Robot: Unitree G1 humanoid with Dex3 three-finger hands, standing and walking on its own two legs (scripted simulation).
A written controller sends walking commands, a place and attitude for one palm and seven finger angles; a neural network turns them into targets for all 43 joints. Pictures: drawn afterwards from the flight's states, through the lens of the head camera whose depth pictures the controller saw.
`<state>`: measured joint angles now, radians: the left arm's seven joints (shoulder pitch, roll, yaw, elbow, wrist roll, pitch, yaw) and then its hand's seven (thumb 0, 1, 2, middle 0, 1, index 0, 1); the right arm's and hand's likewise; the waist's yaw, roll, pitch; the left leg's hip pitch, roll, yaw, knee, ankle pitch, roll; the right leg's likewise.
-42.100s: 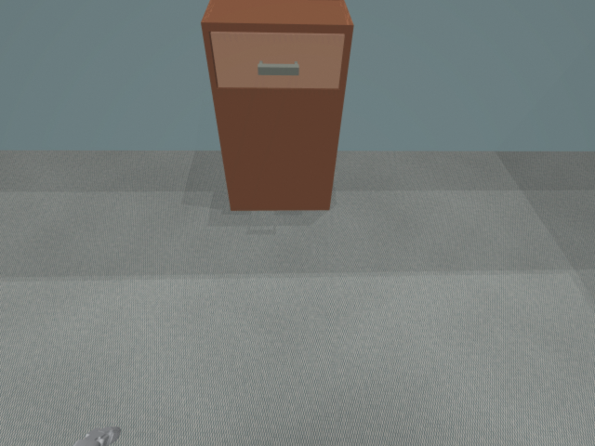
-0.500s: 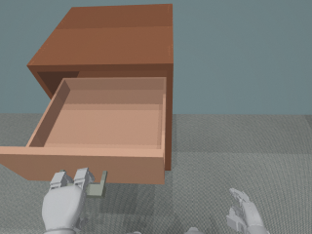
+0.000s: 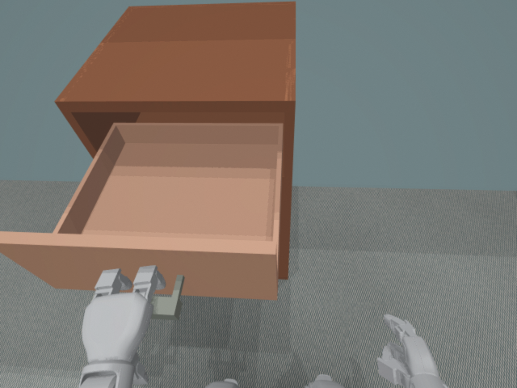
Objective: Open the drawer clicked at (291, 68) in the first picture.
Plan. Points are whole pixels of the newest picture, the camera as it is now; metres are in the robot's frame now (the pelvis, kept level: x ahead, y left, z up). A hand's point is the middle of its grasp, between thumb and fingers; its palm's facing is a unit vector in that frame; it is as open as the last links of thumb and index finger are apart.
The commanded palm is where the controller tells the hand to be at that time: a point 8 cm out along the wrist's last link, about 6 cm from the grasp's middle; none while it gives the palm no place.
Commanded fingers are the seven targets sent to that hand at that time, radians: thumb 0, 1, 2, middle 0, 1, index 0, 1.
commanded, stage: lift the hand off the handle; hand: left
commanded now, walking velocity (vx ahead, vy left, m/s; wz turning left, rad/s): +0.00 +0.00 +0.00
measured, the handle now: (140, 292) +0.25 +0.22 +0.00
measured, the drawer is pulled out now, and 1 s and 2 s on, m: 0.30 0.30 0.30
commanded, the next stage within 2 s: draw the hand back to the body in 1.26 s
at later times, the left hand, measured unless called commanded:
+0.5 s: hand (120, 310) +0.21 +0.22 +0.04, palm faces +0.05 -0.11 -0.99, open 13.3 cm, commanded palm +0.18 +0.22 +0.11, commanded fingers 0.00 -0.50 0.30 -0.30 -1.20 -0.30 -1.20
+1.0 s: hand (97, 278) +0.22 +0.22 +0.12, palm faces +0.12 -0.13 -0.98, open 13.8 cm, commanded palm +0.18 +0.22 +0.18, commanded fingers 0.00 -0.50 0.30 -0.30 -1.20 -0.30 -1.20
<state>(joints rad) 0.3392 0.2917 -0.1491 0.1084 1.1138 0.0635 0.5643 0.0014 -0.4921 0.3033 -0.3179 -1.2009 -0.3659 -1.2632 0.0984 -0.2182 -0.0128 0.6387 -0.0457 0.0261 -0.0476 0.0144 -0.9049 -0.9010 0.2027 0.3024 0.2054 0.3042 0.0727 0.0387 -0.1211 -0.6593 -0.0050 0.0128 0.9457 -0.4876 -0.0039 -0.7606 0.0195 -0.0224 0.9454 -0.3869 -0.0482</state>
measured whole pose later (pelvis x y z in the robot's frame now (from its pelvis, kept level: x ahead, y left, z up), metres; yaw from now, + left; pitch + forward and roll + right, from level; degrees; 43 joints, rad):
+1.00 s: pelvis +0.02 +0.01 +0.05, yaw -2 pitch +0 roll +0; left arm 0.42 0.38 -0.14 -0.33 0.99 0.14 0.25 0.00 -0.50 0.30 -0.32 -1.20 -0.33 -1.21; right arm 0.07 -0.22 0.03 0.62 -0.01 0.06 0.00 0.02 -0.91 -0.90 0.20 0.30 0.20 0.30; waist 0.13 0.09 -0.03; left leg -0.20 0.00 0.03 0.54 -0.34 0.01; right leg -0.31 0.03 0.01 0.55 -0.25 -0.03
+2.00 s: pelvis +0.01 +0.01 +0.06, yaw -1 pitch -3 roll +0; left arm 0.48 0.47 0.04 -0.45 0.72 0.10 0.12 0.00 -0.49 0.30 -0.32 -1.20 -0.32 -1.20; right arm 0.08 -0.25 0.04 0.61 0.01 0.07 -0.02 0.02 -0.91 -0.90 0.20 0.30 0.20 0.30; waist 0.11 0.10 0.01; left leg -0.11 0.00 0.02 0.44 -0.29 0.01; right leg -0.21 0.03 0.00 0.44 -0.19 -0.03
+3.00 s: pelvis +0.03 +0.00 +0.06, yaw +1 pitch -3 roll +0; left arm 0.55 0.33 0.27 -0.50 -0.04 -0.11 0.12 0.01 0.85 0.88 -0.22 -0.33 -0.22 -0.33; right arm 0.18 -0.20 0.02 0.64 -0.01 -0.17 -0.08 0.02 -0.90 -0.90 0.20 0.30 0.21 0.30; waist 0.07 0.06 0.01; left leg -0.09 0.01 -0.02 0.45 -0.31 0.00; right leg -0.17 0.04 -0.04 0.44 -0.22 -0.04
